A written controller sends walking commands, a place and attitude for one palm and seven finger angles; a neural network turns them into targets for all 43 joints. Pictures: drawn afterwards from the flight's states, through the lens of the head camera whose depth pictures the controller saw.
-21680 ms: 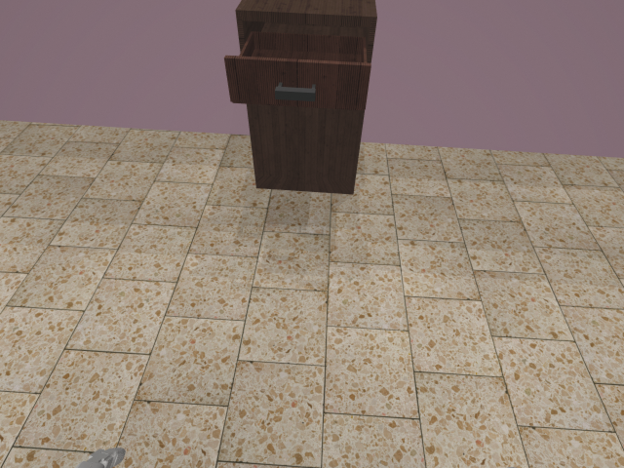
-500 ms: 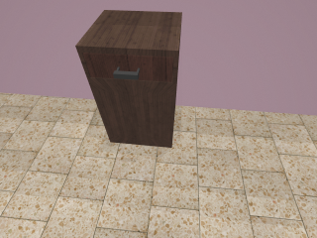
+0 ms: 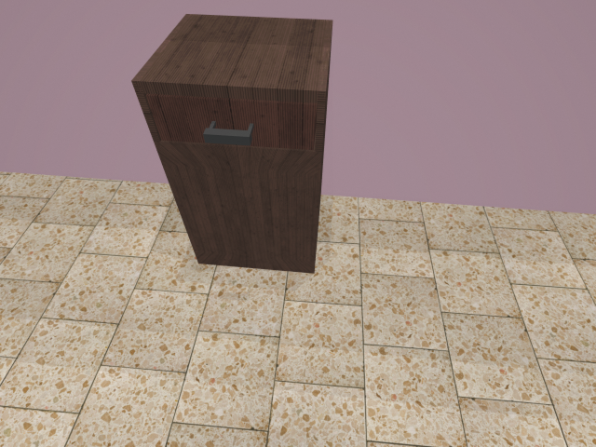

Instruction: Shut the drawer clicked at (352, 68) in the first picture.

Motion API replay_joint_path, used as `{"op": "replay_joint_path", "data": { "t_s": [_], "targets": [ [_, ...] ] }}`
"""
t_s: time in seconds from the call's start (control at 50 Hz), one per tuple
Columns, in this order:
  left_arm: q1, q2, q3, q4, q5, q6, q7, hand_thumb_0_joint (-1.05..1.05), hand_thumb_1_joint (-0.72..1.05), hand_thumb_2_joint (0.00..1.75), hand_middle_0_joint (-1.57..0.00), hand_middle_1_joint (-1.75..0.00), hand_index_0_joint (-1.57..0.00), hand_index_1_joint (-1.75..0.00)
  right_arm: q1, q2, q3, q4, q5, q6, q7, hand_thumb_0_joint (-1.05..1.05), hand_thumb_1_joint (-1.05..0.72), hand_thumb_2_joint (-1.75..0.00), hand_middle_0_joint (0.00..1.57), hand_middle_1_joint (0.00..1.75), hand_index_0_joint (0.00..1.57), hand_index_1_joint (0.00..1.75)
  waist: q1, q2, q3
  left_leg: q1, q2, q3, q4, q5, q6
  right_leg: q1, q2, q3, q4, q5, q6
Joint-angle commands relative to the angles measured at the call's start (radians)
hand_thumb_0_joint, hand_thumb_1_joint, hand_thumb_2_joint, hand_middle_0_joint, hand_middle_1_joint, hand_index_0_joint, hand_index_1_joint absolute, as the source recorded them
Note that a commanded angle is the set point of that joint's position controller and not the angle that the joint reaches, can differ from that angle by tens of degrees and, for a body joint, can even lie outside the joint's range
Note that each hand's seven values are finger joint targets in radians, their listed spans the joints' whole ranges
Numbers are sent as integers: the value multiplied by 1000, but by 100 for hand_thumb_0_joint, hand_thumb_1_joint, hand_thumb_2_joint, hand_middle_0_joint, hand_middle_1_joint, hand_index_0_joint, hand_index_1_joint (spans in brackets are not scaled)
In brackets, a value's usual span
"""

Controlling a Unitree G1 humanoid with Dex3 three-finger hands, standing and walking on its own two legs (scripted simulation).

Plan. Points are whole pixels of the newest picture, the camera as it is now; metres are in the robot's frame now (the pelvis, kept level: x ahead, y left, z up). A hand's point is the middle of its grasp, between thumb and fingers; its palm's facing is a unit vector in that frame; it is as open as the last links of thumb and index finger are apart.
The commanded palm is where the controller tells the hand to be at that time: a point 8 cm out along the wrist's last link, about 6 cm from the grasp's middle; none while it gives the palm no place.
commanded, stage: look to check the result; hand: left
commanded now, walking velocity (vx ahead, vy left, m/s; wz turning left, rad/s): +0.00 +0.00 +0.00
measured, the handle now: (230, 131) +0.85 +0.22 -0.08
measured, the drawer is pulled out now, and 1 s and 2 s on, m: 0.00 0.00 0.00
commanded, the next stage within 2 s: stand and wait in 0.54 s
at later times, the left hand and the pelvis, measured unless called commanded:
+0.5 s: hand out of the picture -0.02 +0.14 -0.18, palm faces +0.05 -0.99 -0.16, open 7.3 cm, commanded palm none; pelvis +0.01 +0.00 +0.00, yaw +0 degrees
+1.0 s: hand out of the picture -0.01 +0.15 -0.17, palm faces +0.05 -0.98 -0.17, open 7.3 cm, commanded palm none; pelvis +0.01 -0.01 +0.00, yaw +0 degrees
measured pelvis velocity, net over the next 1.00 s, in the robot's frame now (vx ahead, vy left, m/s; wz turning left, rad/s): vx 0.01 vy -0.01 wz -0.01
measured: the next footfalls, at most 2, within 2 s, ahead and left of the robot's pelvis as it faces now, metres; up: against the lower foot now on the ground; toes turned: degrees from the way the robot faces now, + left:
none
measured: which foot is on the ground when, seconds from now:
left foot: down 0.00-1.00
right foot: down 0.00-1.00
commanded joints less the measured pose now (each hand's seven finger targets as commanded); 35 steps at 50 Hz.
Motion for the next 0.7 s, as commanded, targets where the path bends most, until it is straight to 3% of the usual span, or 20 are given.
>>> {"op": "replay_joint_path", "data": {
  "t_s": [0.0,0.18,0.42,0.68],
  "targets": [
    [94,85,12,-9,-1,-15,5,0,90,90,-20,-30,-20,-30,82,-72,-12,-17,6,-7,-10,0,-90,-90,20,30,20,30,6,-11,51,6,84,-99,-63,58,31,-82,-117,125,-117,12,-16],
    [100,83,9,-7,-2,-16,6,0,90,90,-20,-30,-20,-30,80,-67,-11,-13,5,-4,-8,0,-90,-90,20,30,20,30,4,-18,70,6,79,-92,-60,35,28,-109,-122,138,-134,-18,-13],
    [104,87,11,-10,-1,-21,9,0,90,90,-20,-30,-20,-30,67,-70,-12,-11,7,-10,-11,0,-90,-90,20,30,20,30,6,-7,42,23,87,-87,-53,96,26,-70,-122,135,-121,91,1],
    [97,87,11,-9,-3,-19,7,0,90,90,-20,-30,-20,-30,58,-79,-9,-8,7,-10,-12,0,-90,-90,20,30,20,30,7,-7,51,29,88,-91,-65,94,25,-67,-120,131,-123,75,-3]
  ]
}}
